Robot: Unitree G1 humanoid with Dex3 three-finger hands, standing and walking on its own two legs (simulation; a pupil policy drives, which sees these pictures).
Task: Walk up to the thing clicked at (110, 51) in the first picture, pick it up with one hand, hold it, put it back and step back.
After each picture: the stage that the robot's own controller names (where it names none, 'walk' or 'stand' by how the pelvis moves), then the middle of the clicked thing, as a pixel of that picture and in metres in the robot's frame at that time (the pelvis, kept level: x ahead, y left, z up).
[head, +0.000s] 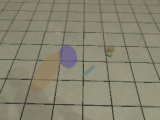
stand; (110, 51) +1.25 -0.31 -0.72
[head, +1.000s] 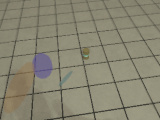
walk; (86, 53) +1.16 +0.04 -0.70
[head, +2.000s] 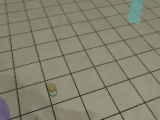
walk; (52, 90) +0.70 +0.26 -0.70
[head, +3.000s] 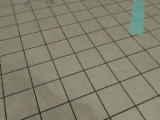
walk; out of the picture +0.41 +0.24 -0.70
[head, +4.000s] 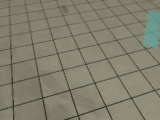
stand; out of the picture +0.34 +0.20 -0.72
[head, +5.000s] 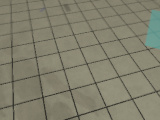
stand; out of the picture +0.32 +0.20 -0.72
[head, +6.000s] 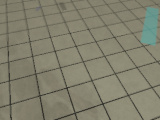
stand; out of the picture +0.34 +0.22 -0.73
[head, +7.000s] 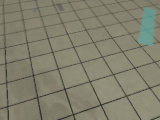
stand; out of the picture +0.33 +0.23 -0.73
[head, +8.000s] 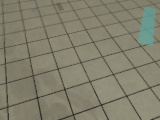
go down; out of the picture +0.32 +0.23 -0.73
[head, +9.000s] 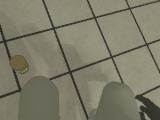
go down; (20, 65) +0.39 +0.27 -0.34
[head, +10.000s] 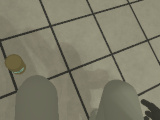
approach; (16, 65) +0.38 +0.28 -0.31
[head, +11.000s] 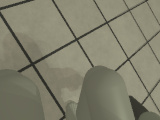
close in; out of the picture +0.36 +0.31 -0.22
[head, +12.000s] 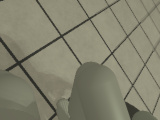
close; out of the picture +0.36 +0.32 -0.21
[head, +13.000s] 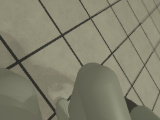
lift; out of the picture +0.35 +0.32 -0.22
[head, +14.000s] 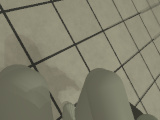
lift; out of the picture +0.31 +0.28 -0.19
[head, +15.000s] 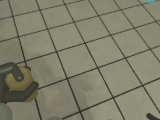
lift; (23, 86) +0.32 +0.20 +0.01
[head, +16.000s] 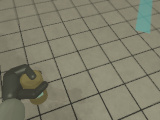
hold; (35, 88) +0.33 +0.17 +0.01
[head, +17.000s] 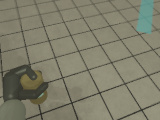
hold; (35, 88) +0.33 +0.18 +0.00
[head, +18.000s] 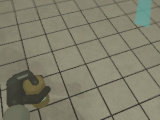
crouch; (37, 92) +0.32 +0.17 -0.03
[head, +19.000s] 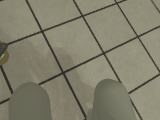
lower; out of the picture +0.43 +0.27 -0.10
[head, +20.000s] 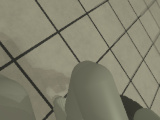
lower; out of the picture +0.38 +0.33 -0.22
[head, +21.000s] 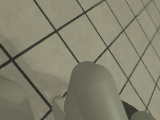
lower; out of the picture +0.38 +0.33 -0.22
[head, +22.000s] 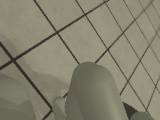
lower; out of the picture +0.38 +0.33 -0.22
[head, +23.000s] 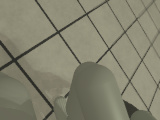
lower; out of the picture +0.37 +0.33 -0.22
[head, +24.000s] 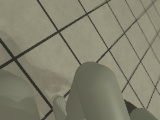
open; out of the picture +0.36 +0.31 -0.22
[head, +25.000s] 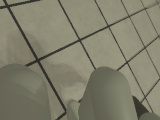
stand; out of the picture +0.37 +0.30 -0.23
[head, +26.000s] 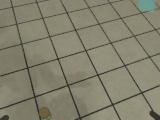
stand; (45, 114) +0.36 +0.22 -0.59
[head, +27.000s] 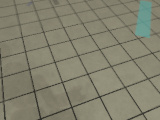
stand; out of the picture +0.36 +0.22 -0.66
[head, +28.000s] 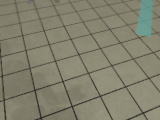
stand; out of the picture +0.35 +0.22 -0.67
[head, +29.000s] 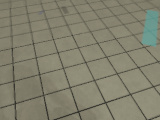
stand; out of the picture +0.38 +0.20 -0.72
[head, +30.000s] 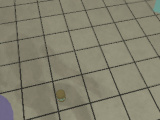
walk; (61, 95) +0.48 +0.16 -0.70
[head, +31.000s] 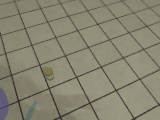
walk; (49, 74) +0.72 +0.26 -0.69
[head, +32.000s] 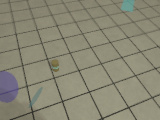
stand; (55, 65) +0.97 +0.25 -0.71
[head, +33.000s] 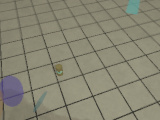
stand; (59, 70) +0.96 +0.25 -0.73
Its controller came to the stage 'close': yes
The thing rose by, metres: 0.71
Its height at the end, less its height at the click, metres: +0.00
